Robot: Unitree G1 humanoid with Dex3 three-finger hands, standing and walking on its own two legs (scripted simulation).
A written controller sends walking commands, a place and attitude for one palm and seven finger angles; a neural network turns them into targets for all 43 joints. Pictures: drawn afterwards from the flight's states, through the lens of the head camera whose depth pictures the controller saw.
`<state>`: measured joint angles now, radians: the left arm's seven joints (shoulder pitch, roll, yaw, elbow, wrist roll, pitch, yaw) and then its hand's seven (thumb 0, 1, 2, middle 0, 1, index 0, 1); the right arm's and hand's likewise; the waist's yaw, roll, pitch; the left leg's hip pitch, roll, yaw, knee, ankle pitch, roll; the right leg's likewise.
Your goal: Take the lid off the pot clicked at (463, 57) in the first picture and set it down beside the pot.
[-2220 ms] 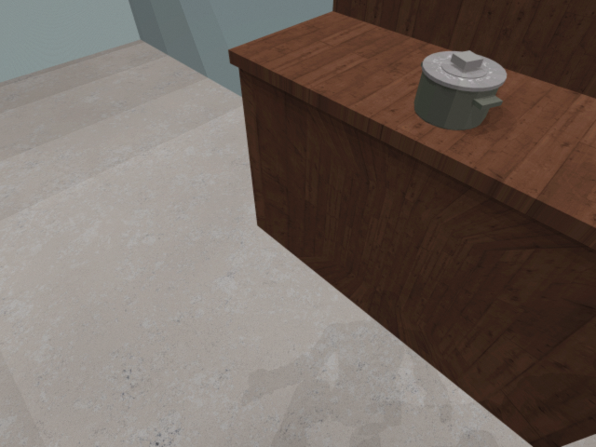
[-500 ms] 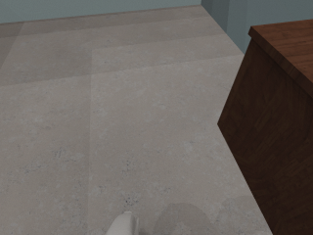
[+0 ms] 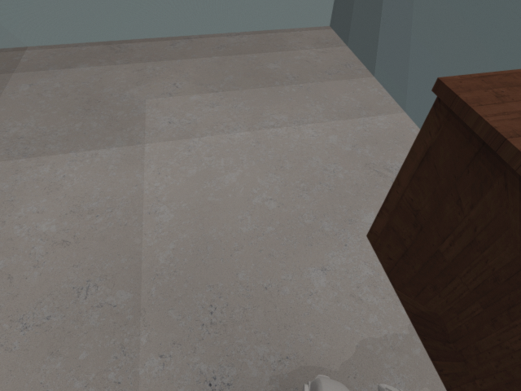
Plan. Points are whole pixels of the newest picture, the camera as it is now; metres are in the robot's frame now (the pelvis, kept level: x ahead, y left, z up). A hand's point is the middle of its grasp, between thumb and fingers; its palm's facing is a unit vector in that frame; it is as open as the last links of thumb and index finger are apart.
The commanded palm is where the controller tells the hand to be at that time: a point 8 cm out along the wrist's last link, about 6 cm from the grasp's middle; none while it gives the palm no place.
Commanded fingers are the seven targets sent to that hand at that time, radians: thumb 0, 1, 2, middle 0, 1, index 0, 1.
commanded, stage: turn to face it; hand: left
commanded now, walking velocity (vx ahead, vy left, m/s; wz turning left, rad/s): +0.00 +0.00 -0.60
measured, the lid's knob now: out of the picture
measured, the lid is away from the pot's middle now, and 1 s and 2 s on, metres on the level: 0.00 0.00 0.00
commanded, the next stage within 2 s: take the last steps up to it in 1.96 s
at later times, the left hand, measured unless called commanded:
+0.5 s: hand (174, 365) +0.18 +0.17 -0.15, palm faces -0.24 -0.94 -0.26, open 7.4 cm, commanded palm none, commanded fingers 0.00 0.90 0.90 -0.20 -0.30 -0.20 -0.30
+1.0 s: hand (226, 318) +0.27 +0.09 -0.16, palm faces -0.57 -0.78 -0.26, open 7.4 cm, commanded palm none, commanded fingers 0.00 0.90 0.90 -0.20 -0.30 -0.20 -0.30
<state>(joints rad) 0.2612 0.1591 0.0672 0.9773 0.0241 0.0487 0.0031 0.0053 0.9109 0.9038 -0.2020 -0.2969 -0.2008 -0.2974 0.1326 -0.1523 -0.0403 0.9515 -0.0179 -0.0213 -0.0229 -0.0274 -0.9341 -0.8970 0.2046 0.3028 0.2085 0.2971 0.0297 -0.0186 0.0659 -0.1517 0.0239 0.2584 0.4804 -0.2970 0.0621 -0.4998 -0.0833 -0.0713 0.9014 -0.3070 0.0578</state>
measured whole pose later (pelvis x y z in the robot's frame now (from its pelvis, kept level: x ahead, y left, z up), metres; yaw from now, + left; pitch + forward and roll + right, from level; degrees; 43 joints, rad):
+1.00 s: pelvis +0.05 +0.00 -0.01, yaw -35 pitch +0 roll -1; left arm 0.12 0.22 0.06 0.88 0.01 0.02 -0.02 0.01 0.91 0.90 -0.20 -0.30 -0.20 -0.30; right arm 0.24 -0.24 -0.07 0.93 -0.01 0.04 -0.02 0.00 -0.90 -0.90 0.20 0.30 0.21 0.30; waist -0.03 0.06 0.12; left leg -0.33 0.16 0.14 0.91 -0.52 -0.07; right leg -0.31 0.00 -0.08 0.63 -0.30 -0.02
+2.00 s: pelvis +0.06 -0.01 +0.00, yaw -67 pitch +1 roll +0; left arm 0.18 0.19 0.05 0.93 0.02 0.03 0.00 0.01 0.90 0.90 -0.21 -0.30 -0.21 -0.30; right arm 0.22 -0.22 -0.05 0.95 -0.01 0.04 -0.02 0.00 -0.91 -0.90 0.20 0.30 0.20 0.30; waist -0.02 0.02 0.05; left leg -0.39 0.07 0.06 0.80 -0.41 -0.06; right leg -0.27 0.03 0.01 0.50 -0.25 -0.03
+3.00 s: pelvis +0.10 -0.29 -0.02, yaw -73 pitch +0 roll +0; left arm 0.37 0.14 0.03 1.15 0.00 -0.02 0.02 0.01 0.91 0.90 -0.20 -0.30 -0.20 -0.30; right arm 0.10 -0.15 -0.02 0.97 -0.02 -0.06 -0.01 0.00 -0.91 -0.90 0.20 0.30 0.20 0.30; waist 0.02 -0.03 0.09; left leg -0.38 0.02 0.17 0.66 -0.28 0.09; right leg -0.22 -0.02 -0.05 1.05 -0.52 -0.01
